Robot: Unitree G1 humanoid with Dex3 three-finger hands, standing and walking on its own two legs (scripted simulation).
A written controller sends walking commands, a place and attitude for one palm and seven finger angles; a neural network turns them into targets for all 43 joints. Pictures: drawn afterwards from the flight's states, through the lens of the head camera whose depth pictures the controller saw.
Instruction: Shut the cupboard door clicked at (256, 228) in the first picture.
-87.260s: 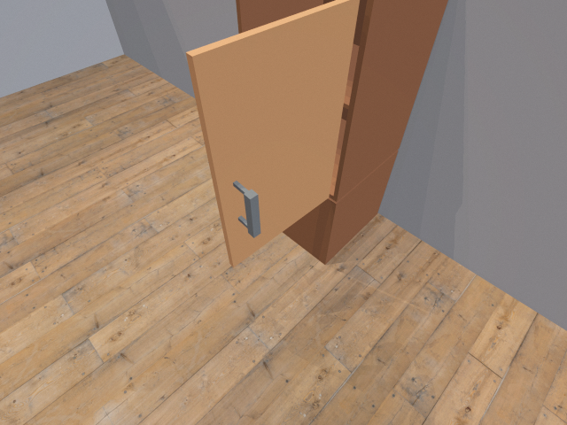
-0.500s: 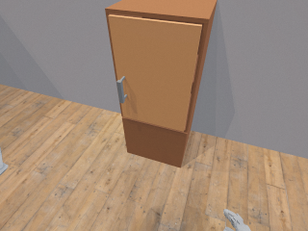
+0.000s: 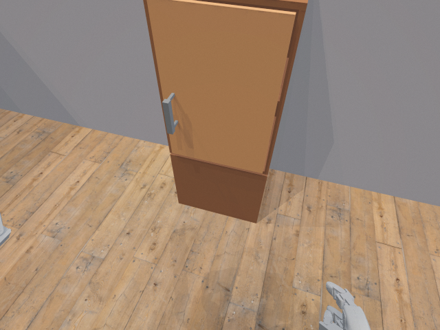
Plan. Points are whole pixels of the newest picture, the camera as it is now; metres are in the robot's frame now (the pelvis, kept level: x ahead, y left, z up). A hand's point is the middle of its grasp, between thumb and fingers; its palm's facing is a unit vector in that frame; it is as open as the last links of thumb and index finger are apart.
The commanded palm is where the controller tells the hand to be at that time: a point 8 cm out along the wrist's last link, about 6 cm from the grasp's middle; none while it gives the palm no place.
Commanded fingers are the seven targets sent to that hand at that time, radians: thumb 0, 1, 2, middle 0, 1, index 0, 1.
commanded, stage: stop stepping back and stand still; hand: left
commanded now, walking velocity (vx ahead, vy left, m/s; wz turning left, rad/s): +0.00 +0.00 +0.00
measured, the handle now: (171, 113) +0.81 +0.20 -0.10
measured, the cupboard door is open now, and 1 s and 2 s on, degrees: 0 0 0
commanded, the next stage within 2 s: let the arm hang, fingers relaxed in 0.34 s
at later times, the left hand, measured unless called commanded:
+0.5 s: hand (19, 267) +0.18 +0.29 +0.11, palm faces +0.35 -0.81 -0.47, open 7.4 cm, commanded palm none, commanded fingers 0.00 0.90 0.90 -0.20 -0.30 -0.20 -0.30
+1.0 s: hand out of the picture -0.11 +0.19 -0.17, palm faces +0.10 -0.98 -0.19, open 7.3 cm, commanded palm none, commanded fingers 0.00 0.90 0.90 -0.20 -0.30 -0.20 -0.30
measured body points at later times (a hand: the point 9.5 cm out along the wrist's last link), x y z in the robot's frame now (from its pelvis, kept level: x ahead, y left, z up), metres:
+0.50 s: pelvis -0.02 +0.01 +0.00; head -0.03 +0.01 +0.45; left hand +0.16 +0.33 +0.13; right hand +0.15 -0.22 -0.09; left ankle +0.04 +0.13 -0.73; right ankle -0.06 -0.11 -0.73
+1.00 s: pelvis -0.04 +0.01 +0.00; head -0.02 +0.02 +0.45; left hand -0.12 +0.24 -0.16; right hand -0.03 -0.23 -0.15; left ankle +0.04 +0.13 -0.73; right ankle -0.06 -0.11 -0.73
